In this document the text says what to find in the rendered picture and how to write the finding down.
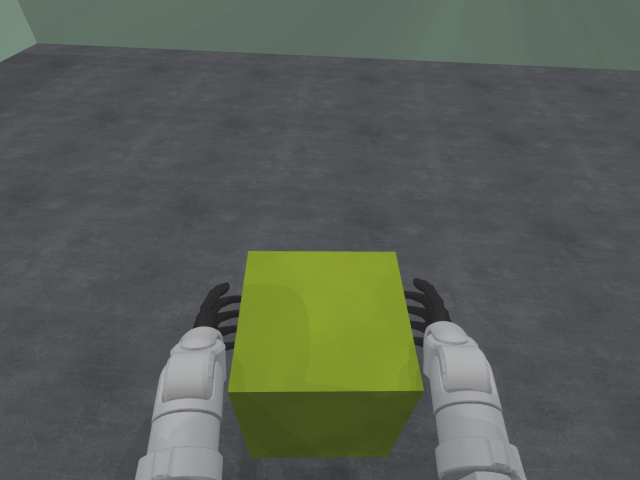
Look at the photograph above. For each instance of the left robot hand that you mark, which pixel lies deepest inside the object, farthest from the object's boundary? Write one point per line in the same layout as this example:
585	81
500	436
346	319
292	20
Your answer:
209	316

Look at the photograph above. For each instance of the carton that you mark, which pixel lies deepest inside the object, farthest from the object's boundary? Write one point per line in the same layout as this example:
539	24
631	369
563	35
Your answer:
324	361

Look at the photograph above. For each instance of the robot left forearm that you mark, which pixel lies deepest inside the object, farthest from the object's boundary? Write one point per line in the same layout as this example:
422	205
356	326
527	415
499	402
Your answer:
184	437

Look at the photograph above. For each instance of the right robot hand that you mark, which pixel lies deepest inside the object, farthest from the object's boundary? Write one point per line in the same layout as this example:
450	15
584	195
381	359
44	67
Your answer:
434	310

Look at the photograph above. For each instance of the robot right forearm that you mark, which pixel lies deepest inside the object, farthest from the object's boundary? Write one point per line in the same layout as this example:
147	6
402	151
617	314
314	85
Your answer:
473	441

